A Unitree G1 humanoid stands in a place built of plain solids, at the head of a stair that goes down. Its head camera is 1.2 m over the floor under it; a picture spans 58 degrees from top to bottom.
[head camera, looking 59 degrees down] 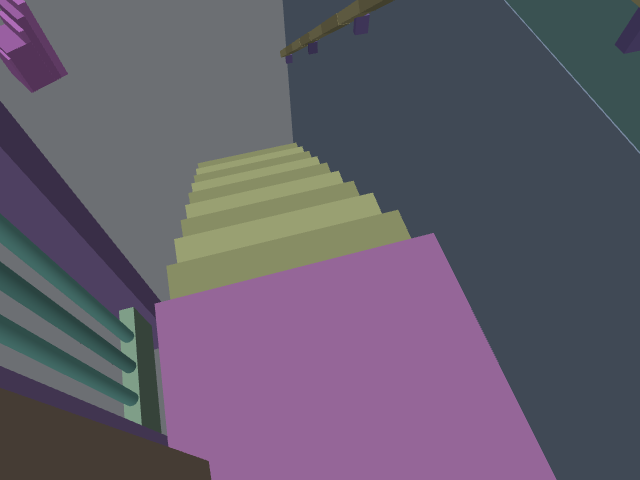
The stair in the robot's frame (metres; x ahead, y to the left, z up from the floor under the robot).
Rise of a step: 0.19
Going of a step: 0.24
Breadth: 0.90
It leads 16 degrees to the left of straight ahead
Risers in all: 10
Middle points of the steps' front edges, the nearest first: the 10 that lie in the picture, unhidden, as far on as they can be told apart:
0.62 0.06 0.00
0.85 0.13 -0.19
1.08 0.19 -0.38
1.30 0.26 -0.57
1.53 0.32 -0.76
1.76 0.39 -0.96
1.99 0.45 -1.15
2.21 0.52 -1.34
2.44 0.58 -1.53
2.67 0.65 -1.72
